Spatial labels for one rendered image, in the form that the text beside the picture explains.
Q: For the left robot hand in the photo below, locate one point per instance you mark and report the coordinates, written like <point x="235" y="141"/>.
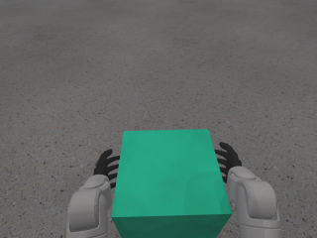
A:
<point x="103" y="162"/>

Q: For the right robot forearm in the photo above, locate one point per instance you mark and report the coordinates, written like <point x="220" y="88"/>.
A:
<point x="257" y="207"/>

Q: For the right robot hand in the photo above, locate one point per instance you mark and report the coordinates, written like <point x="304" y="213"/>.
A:
<point x="232" y="159"/>

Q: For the carton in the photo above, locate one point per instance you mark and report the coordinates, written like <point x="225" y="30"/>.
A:
<point x="169" y="185"/>

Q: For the left robot forearm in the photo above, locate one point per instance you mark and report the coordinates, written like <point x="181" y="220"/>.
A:
<point x="87" y="212"/>

